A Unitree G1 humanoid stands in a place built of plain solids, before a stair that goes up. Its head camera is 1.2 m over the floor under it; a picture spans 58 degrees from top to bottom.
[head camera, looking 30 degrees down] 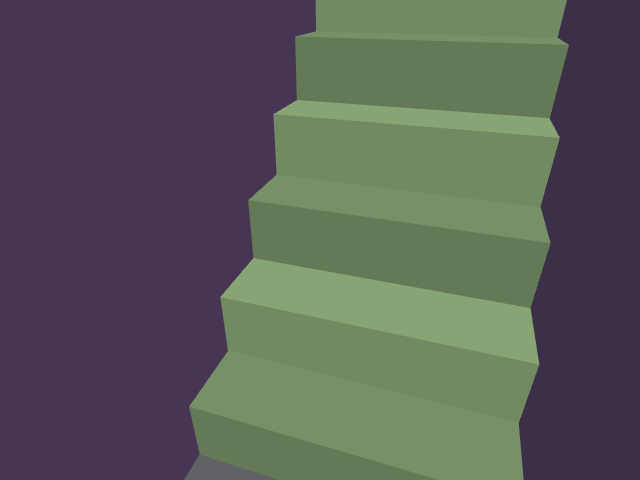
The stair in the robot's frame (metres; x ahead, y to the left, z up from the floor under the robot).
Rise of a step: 0.21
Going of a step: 0.22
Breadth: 0.86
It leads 18 degrees to the right of straight ahead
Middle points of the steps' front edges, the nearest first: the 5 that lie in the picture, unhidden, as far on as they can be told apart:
0.67 -0.05 0.21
0.88 -0.12 0.42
1.09 -0.19 0.64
1.30 -0.25 0.85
1.52 -0.32 1.06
